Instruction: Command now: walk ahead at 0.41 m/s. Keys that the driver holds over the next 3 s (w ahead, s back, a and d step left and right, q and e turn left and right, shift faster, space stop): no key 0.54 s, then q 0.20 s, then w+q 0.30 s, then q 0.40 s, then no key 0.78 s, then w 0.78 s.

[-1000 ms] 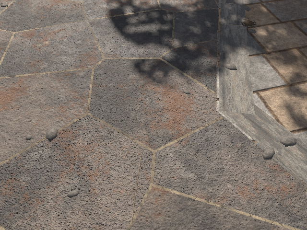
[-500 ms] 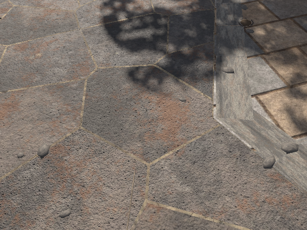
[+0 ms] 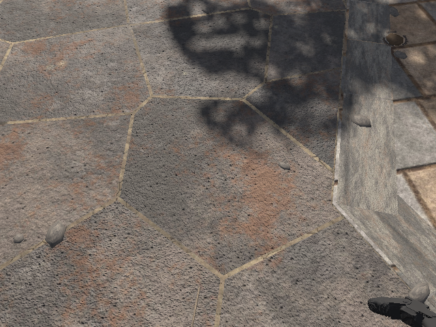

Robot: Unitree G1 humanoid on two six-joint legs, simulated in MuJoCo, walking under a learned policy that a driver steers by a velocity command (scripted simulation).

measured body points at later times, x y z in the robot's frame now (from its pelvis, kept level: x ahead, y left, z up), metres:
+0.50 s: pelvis +0.17 +0.00 +0.02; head +0.18 -0.01 +0.47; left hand +0.30 +0.26 -0.09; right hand +0.25 -0.26 -0.12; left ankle +0.13 +0.09 -0.72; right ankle +0.23 -0.13 -0.72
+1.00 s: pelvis +0.19 +0.04 +0.02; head +0.19 +0.07 +0.46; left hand +0.29 +0.34 -0.11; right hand +0.26 -0.25 -0.10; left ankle +0.13 +0.11 -0.72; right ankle +0.23 -0.12 -0.66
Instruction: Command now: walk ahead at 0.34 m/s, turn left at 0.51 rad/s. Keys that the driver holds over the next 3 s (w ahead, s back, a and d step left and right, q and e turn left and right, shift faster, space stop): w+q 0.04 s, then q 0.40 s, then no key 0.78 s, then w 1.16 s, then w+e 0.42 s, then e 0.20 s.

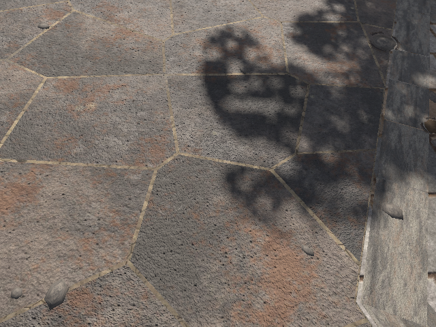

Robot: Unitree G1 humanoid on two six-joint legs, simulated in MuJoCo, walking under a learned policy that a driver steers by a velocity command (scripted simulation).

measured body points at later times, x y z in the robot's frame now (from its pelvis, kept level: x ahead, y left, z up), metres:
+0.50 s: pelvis +0.16 +0.00 +0.00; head +0.20 +0.01 +0.45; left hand +0.28 +0.30 -0.10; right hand +0.30 -0.27 -0.12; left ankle +0.01 +0.08 -0.64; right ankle +0.27 -0.09 -0.73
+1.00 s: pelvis +0.19 +0.03 +0.00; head +0.20 +0.04 +0.45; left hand +0.18 +0.33 -0.13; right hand +0.42 -0.13 -0.10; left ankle +0.15 +0.14 -0.73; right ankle +0.24 -0.10 -0.73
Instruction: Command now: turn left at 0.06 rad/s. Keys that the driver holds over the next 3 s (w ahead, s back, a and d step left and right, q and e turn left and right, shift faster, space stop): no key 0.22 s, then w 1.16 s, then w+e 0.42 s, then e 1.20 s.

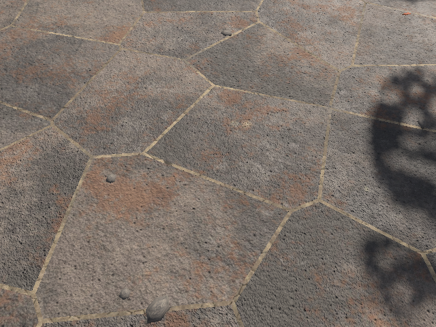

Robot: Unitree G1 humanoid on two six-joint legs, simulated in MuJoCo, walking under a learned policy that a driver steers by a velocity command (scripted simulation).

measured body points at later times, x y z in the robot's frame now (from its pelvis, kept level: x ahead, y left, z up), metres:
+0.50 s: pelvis +0.05 +0.00 -0.01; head +0.06 +0.01 +0.44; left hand +0.08 +0.27 -0.16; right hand +0.11 -0.27 -0.14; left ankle +0.01 +0.11 -0.73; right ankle +0.00 -0.14 -0.74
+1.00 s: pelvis +0.28 -0.05 -0.01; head +0.32 -0.05 +0.43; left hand +0.46 +0.20 -0.12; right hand +0.26 -0.31 -0.16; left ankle +0.09 +0.10 -0.64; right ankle +0.38 -0.13 -0.74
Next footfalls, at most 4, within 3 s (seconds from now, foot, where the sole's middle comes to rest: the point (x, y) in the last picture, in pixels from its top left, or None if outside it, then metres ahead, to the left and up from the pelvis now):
0.90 right None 0.42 -0.13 -0.77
1.48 left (198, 260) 0.73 0.11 -0.77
2.00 right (275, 206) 0.96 -0.17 -0.77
2.52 left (227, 181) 1.07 0.01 -0.77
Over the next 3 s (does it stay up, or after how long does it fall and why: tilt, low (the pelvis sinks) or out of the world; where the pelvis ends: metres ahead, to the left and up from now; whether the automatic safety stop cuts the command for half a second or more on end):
stays up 0.92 -0.07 0.00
